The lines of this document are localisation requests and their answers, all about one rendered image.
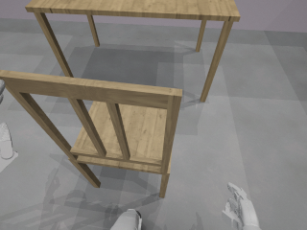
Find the robot right hand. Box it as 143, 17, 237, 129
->
222, 182, 260, 230

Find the robot left hand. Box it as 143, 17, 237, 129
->
0, 80, 18, 172

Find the table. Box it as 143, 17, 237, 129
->
25, 0, 241, 103

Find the left robot shin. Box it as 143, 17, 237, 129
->
127, 209, 139, 216

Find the chair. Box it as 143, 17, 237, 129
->
0, 70, 182, 198

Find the robot left thigh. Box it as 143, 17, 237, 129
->
110, 212, 142, 230

